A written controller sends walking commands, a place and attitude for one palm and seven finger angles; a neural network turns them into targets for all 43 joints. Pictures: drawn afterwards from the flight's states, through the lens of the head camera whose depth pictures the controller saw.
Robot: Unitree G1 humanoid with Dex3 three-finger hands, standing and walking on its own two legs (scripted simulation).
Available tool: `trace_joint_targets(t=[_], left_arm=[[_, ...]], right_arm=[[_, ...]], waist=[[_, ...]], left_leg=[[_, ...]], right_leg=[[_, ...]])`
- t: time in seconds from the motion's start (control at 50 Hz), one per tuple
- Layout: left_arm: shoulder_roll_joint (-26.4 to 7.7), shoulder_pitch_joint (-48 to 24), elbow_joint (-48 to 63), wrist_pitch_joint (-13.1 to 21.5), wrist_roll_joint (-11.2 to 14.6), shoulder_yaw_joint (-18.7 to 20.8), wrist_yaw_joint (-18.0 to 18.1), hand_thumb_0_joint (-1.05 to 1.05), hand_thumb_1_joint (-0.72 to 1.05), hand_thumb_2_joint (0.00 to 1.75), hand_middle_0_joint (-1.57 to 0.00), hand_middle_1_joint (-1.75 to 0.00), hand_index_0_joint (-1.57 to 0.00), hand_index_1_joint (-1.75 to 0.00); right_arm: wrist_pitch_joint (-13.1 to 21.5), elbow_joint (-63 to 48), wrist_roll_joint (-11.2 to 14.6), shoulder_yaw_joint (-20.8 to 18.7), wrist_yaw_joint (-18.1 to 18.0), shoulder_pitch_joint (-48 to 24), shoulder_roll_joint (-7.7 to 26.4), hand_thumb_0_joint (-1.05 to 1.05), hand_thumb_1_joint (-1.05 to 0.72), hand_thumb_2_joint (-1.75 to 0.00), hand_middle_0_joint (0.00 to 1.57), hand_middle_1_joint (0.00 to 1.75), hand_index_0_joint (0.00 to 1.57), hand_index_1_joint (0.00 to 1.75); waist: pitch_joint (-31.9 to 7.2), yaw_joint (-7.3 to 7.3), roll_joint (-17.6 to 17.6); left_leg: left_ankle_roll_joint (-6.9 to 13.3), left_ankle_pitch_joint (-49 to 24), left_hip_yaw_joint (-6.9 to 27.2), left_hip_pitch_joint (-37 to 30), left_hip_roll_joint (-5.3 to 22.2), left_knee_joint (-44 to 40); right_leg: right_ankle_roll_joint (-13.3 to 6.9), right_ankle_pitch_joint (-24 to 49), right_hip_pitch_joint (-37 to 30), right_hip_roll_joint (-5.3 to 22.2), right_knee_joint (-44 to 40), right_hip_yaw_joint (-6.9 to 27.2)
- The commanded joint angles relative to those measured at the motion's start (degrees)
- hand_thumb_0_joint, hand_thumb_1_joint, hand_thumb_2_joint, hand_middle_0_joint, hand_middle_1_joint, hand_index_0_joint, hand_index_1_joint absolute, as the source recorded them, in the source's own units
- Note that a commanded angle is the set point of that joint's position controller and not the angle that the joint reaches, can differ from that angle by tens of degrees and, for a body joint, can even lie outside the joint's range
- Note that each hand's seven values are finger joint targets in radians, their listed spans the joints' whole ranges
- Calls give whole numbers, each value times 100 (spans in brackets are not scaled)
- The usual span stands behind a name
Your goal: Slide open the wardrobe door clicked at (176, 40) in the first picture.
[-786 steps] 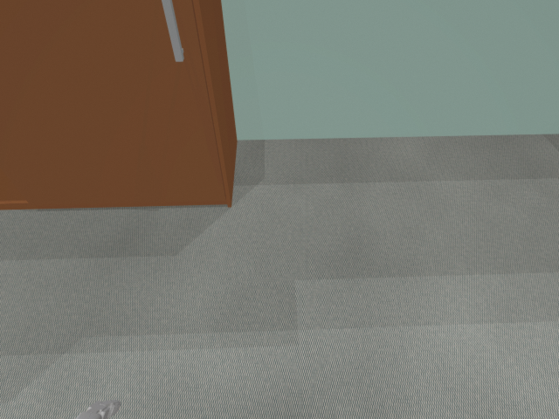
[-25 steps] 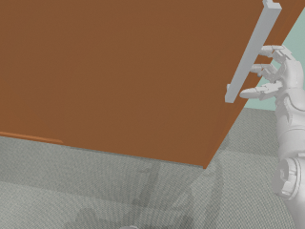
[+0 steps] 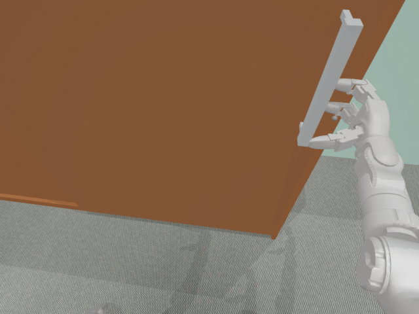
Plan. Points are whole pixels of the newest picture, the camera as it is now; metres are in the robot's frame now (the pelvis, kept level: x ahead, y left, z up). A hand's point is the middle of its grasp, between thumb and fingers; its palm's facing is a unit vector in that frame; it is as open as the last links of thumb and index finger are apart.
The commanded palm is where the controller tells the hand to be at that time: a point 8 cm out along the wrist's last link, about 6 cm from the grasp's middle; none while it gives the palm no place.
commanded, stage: slide the fingers in behind the handle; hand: right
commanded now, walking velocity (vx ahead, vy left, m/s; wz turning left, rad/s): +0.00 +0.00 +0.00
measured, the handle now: (320, 88) +0.53 -0.14 +0.16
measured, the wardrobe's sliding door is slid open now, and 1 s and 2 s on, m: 0.00 0.00 0.00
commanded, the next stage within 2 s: grip the handle and tug to test in 1.22 s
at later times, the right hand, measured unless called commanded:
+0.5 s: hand (319, 114) +0.47 -0.13 +0.14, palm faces +0.00 +1.00 +0.02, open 14.0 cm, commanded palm +0.45 -0.18 +0.14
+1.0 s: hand (311, 112) +0.48 -0.12 +0.14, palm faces -0.01 +1.00 +0.01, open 14.0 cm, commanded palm +0.45 -0.17 +0.14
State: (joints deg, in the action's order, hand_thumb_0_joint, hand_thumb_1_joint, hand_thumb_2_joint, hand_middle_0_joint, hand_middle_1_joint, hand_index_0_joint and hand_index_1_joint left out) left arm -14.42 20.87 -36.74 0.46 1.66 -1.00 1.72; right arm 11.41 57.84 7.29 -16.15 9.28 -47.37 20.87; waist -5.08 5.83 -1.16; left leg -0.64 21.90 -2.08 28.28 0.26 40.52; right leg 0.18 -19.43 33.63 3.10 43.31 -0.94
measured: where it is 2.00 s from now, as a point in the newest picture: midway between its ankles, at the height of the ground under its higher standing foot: outside the picture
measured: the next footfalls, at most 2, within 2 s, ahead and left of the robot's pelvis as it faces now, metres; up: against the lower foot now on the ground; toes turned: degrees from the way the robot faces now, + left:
none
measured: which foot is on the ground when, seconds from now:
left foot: down 0.00-1.00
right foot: down 0.00-1.00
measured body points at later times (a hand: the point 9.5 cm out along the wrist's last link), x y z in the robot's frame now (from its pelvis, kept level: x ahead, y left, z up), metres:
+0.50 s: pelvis +0.00 +0.01 +0.00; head +0.05 +0.01 +0.45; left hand +0.04 +0.27 -0.12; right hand +0.47 -0.19 +0.14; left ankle -0.02 +0.13 -0.71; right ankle +0.02 -0.12 -0.71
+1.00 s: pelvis +0.00 +0.01 +0.00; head +0.05 +0.01 +0.45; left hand +0.05 +0.27 -0.12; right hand +0.47 -0.17 +0.14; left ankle -0.02 +0.13 -0.71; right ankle +0.02 -0.12 -0.71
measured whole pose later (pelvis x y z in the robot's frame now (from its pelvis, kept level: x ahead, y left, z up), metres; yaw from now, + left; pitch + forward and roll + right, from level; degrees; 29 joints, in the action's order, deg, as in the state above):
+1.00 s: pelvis +0.00 +0.01 +0.00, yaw +0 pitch +10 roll +1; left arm -14.4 21.6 -37.8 -0.1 1.2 -0.2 0.9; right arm 13.1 58.6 6.4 -14.9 5.6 -48.4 17.4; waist -5.3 6.1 -1.5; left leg 0.0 22.1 -1.6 28.4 -0.1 40.5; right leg 0.9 -19.1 32.8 3.4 41.9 -1.3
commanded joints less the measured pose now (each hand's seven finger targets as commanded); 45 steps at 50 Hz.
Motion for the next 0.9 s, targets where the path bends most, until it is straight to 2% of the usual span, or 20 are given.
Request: trace_joint_targets(t=[0.0,0.04,0.08,0.14,0.18,0.24,0.36,0.38,0.42,0.46,0.5,0.58,0.6,0.64,0.66,0.72,0.78,0.82,0.84,0.88], left_arm=[[-914,420,347,221,16,357,61,0,90,90,-20,-30,-20,-30],[-917,400,370,212,22,352,48,0,90,90,-20,-30,-20,-30],[-929,401,416,182,27,343,50,0,90,90,-20,-30,-20,-30],[-893,385,434,182,17,357,30,0,90,90,-20,-30,-20,-30],[-923,423,422,164,19,367,46,0,90,90,-20,-30,-20,-30],[-874,404,422,170,13,377,23,0,90,90,-20,-30,-20,-30],[-887,445,372,136,10,370,30,0,90,90,-20,-30,-20,-30],[-892,423,353,140,16,381,38,0,90,90,-20,-30,-20,-30],[-861,419,380,151,7,384,33,0,90,90,-20,-30,-20,-30],[-884,452,382,145,-13,383,30,0,90,90,-20,-30,-20,-30],[-866,404,403,136,3,383,35,0,90,90,-20,-30,-20,-30],[-861,410,376,123,24,375,37,0,90,90,-20,-30,-20,-30],[-838,396,373,127,21,376,29,0,90,90,-20,-30,-20,-30],[-844,418,326,145,13,387,33,0,90,90,-20,-30,-20,-30],[-859,463,321,157,-9,399,32,0,90,90,-20,-30,-20,-30],[-840,440,294,173,-3,384,17,0,90,90,-20,-30,-20,-30],[-859,461,291,159,-22,386,6,0,90,90,-20,-30,-20,-30],[-832,410,334,168,-13,388,-6,0,90,90,-20,-30,-20,-30],[-850,449,313,159,-28,392,-3,0,90,90,-20,-30,-20,-30],[-855,438,351,141,-26,398,-3,0,90,90,-20,-30,-20,-30]], right_arm=[[561,-1259,127,-23,-12,-3060,1016,0,50,-30,30,120,30,120],[486,-1087,130,34,39,-2929,939,0,50,-30,30,120,30,120],[458,-1074,90,-139,24,-2802,1153,0,50,-30,30,120,30,120],[430,-1267,114,57,-23,-2959,883,0,50,-30,30,120,30,120],[445,-1210,141,-194,-75,-2929,1148,0,50,-30,30,120,30,120],[495,-1388,104,-24,-100,-2857,938,0,50,-30,30,120,30,120],[450,-1318,118,-15,-176,-2852,918,0,50,-30,30,120,30,120],[448,-1278,90,-152,-196,-2911,1084,0,50,-30,30,120,30,120],[482,-1463,88,-78,-210,-2894,967,0,50,-30,30,120,30,120],[509,-1425,101,-241,-222,-2666,1123,0,50,-30,30,120,30,120],[492,-1324,100,-183,-193,-2614,1045,0,50,-30,30,120,30,120],[484,-1321,66,-48,-185,-2771,958,0,50,-30,30,120,30,120],[483,-1375,94,151,-188,-2992,718,0,50,-30,30,120,30,120],[479,-1289,107,177,-221,-3065,651,0,50,-30,30,120,30,120],[503,-1291,133,45,-254,-3004,742,0,50,-30,30,120,30,120],[547,-1270,80,161,-295,-3117,643,0,50,-30,30,120,30,120],[579,-1152,-10,-40,-378,-3024,882,0,50,-30,30,120,30,120],[584,-1197,8,81,-384,-3028,692,0,50,-30,30,120,30,120],[597,-1229,-14,-40,-395,-3011,866,0,50,-30,30,120,30,120],[594,-1189,-4,-123,-411,-2835,892,0,50,-30,30,120,30,120]], waist=[[-1964,141,-247],[-1880,113,-195],[-1951,23,-138],[-1954,78,-242],[-1983,80,97],[-2052,37,-212],[-1848,85,32],[-1822,74,-11],[-2038,25,-148],[-2049,-11,29],[-1929,10,154],[-1828,56,-76],[-1781,133,-106],[-1791,157,-78],[-1866,123,104],[-1933,136,-28],[-1978,70,-19],[-1998,85,-50],[-2062,39,-87],[-2121,24,122]], left_leg=[[139,-1853,-43,53,-270,-470],[139,-1886,-51,28,-266,-462],[138,-2020,-23,-139,-240,-439],[138,-2033,-48,-71,-257,-446],[104,-2133,-7,-250,-252,-465],[131,-2224,-17,-221,-263,-445],[115,-2172,-10,-300,-266,-533],[100,-2182,24,-290,-256,-543],[115,-2310,23,-385,-255,-503],[115,-2370,22,-528,-256,-513],[79,-2439,60,-561,-247,-545],[107,-2291,39,-395,-238,-557],[97,-2199,28,-296,-249,-576],[102,-2113,16,-213,-254,-584],[100,-2167,10,-303,-260,-573],[95,-2148,16,-242,-250,-541],[106,-2213,27,-293,-240,-488],[101,-2226,24,-274,-249,-501],[119,-2265,13,-320,-248,-463],[100,-2408,21,-426,-252,-456]], right_leg=[[-151,1570,-1862,-201,-389,177],[-154,1536,-1745,-214,-396,152],[-169,1592,-1620,-230,-396,122],[-158,1632,-1725,-232,-384,127],[-196,1587,-1556,-236,-387,103],[-172,1729,-1728,-243,-371,88],[-204,1584,-1561,-259,-413,73],[-207,1520,-1517,-253,-433,49],[-197,1665,-1638,-269,-431,44],[-210,1703,-1562,-271,-421,32],[-227,1590,-1414,-279,-448,-30],[-212,1544,-1506,-273,-465,6],[-207,1478,-1555,-277,-465,15],[-198,1447,-1613,-270,-457,40],[-216,1511,-1581,-274,-430,48],[-194,1492,-1610,-274,-439,52],[-196,1583,-1566,-270,-429,62],[-189,1574,-1622,-277,-416,35],[-176,1650,-1633,-265,-413,56],[-196,1747,-1593,-268,-405,33]])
